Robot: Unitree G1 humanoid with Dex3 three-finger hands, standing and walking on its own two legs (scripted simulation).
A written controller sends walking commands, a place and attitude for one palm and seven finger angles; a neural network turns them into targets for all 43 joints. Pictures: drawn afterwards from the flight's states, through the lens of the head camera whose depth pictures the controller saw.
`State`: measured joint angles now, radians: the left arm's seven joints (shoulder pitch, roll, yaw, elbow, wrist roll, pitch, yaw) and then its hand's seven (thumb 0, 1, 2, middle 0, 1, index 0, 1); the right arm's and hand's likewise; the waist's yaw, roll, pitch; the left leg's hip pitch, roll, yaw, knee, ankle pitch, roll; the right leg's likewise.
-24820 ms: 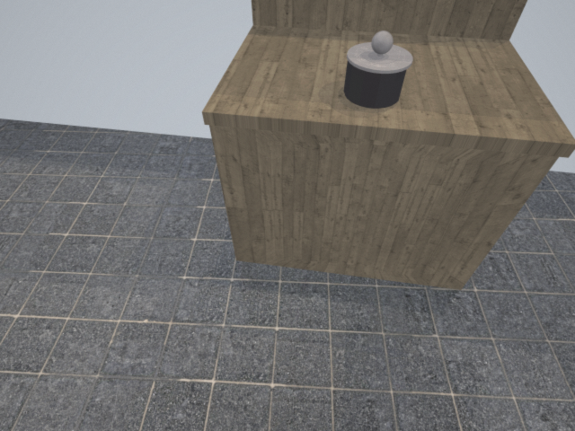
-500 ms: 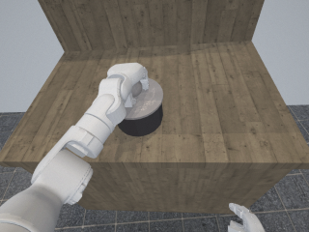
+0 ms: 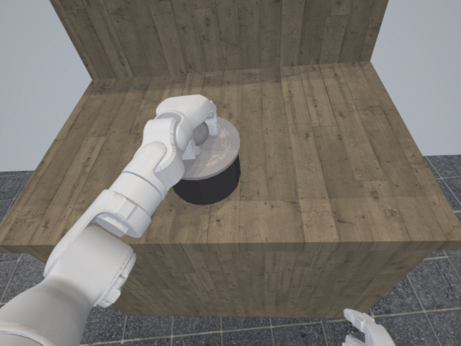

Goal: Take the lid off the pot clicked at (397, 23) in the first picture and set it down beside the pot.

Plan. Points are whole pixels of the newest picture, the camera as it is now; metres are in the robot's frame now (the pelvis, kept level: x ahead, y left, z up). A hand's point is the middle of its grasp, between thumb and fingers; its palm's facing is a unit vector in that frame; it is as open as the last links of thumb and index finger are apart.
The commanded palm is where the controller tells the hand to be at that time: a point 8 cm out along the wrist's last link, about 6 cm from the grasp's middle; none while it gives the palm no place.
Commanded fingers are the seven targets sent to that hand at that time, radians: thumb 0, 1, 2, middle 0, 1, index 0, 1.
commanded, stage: close the fingers and squeeze the knob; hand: left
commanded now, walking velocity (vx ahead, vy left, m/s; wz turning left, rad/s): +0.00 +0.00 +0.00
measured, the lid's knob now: (194, 131) +0.47 +0.07 +0.12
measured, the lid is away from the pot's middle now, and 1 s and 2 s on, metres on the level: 0.00 0.01 0.02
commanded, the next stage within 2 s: lift the lid straight up in 0.30 s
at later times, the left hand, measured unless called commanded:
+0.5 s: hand (192, 140) +0.44 +0.07 +0.13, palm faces -0.32 -0.05 -0.95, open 7.7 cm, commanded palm +0.43 +0.08 +0.21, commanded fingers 0.00 0.58 1.12 -0.82 -0.95 -0.85 -0.95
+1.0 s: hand (189, 122) +0.45 +0.07 +0.17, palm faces -0.27 -0.05 -0.96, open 7.6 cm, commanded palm +0.42 +0.08 +0.25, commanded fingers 0.00 0.58 1.12 -0.82 -0.95 -0.85 -0.95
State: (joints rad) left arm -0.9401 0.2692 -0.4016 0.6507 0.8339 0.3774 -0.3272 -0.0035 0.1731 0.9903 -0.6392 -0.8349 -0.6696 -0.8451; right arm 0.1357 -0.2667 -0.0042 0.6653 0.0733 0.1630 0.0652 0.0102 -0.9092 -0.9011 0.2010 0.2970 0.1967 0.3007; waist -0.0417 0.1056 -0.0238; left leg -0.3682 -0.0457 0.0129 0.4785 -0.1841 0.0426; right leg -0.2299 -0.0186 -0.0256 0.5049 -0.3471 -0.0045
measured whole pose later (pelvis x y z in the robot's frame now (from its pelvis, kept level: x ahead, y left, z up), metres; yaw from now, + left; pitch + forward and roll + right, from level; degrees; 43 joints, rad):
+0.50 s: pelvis +0.00 +0.00 +0.00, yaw +0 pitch +4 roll +1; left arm -0.97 0.26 -0.42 0.68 0.82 0.39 -0.34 0.01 0.19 0.98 -0.62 -0.85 -0.65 -0.87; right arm 0.11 -0.26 0.00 0.67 0.08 0.17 0.06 0.01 -0.91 -0.90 0.20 0.30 0.20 0.30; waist -0.04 0.10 -0.02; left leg -0.37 -0.04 0.00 0.48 -0.18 0.04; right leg -0.23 -0.02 -0.03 0.51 -0.35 -0.01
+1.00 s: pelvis -0.01 +0.00 +0.00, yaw +0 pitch +3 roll +1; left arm -1.05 0.29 -0.39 0.70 0.83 0.37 -0.37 0.01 0.17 0.95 -0.65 -0.86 -0.69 -0.88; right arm 0.13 -0.26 0.00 0.68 0.07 0.13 0.05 0.01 -0.91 -0.90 0.20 0.30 0.20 0.30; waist -0.04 0.10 -0.01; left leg -0.35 -0.04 0.01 0.46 -0.17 0.04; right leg -0.22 -0.02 -0.03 0.50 -0.34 -0.01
